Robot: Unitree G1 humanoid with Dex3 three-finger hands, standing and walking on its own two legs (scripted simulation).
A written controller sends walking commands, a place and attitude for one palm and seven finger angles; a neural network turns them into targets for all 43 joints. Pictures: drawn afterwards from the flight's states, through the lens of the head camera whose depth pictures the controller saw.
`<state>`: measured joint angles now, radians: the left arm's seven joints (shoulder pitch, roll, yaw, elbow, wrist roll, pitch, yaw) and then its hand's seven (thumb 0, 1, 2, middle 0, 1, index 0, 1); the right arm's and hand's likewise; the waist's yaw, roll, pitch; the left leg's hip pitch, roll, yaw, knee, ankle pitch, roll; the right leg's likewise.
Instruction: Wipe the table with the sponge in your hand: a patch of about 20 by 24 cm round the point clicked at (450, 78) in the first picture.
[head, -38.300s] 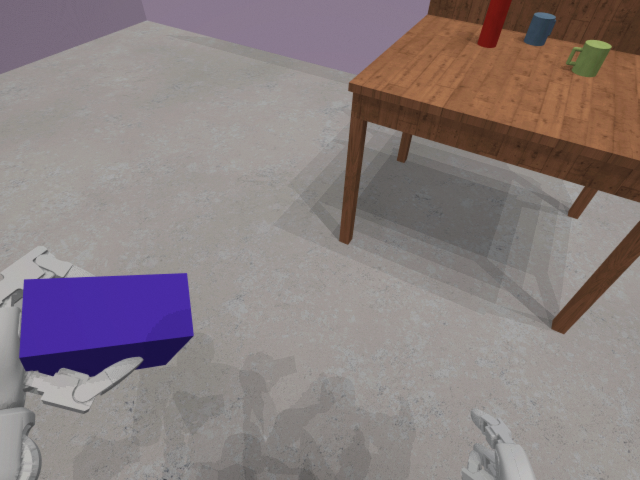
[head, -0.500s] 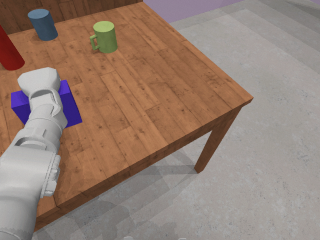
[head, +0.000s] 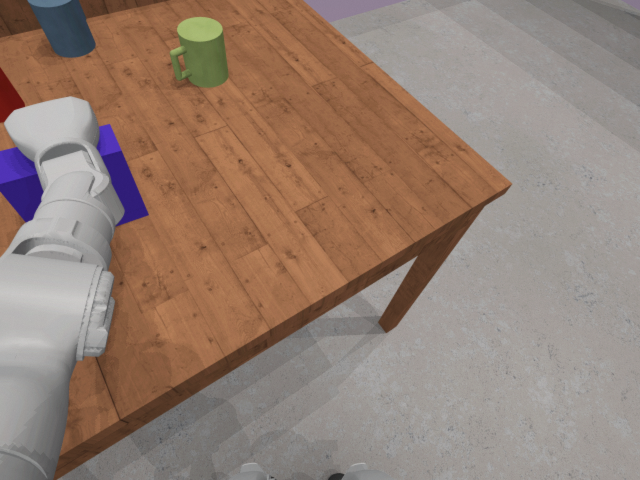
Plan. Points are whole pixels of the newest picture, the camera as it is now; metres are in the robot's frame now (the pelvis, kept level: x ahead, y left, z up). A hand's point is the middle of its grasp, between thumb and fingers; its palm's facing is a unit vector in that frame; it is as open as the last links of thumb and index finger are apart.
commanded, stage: wipe back along the third lane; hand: left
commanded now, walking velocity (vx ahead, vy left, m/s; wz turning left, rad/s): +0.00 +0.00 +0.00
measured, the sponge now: (84, 198) +0.49 +0.29 +0.02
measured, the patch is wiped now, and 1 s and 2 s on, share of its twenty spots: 1.00 1.00 1.00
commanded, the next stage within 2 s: slide back across to the middle lane in 1.96 s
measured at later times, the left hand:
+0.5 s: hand (77, 175) +0.49 +0.28 +0.07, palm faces -0.05 +0.00 -1.00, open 9.7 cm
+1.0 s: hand (93, 214) +0.43 +0.24 +0.07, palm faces -0.02 -0.02 -1.00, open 9.7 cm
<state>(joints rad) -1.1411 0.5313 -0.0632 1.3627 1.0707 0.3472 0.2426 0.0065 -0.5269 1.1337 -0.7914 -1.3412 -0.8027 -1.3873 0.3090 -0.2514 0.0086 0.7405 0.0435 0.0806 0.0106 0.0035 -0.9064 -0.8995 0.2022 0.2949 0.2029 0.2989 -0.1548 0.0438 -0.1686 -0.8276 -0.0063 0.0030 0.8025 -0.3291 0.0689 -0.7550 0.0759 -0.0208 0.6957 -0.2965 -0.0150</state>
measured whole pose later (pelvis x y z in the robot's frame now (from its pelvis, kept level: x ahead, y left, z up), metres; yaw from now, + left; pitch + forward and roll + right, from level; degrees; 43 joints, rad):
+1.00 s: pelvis +0.05 +0.00 +0.03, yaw +2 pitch +10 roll -2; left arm -0.57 0.27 -0.28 0.74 0.97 0.52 0.25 0.00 -0.44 1.10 -0.70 -1.42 -0.71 -1.47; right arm 0.12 -0.24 0.01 0.66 0.08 0.22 0.02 0.01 -0.91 -0.90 0.20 0.29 0.20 0.30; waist 0.03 0.05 -0.19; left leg -0.45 -0.04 -0.01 0.61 -0.33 0.06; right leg -0.38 0.05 -0.02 0.52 -0.32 -0.02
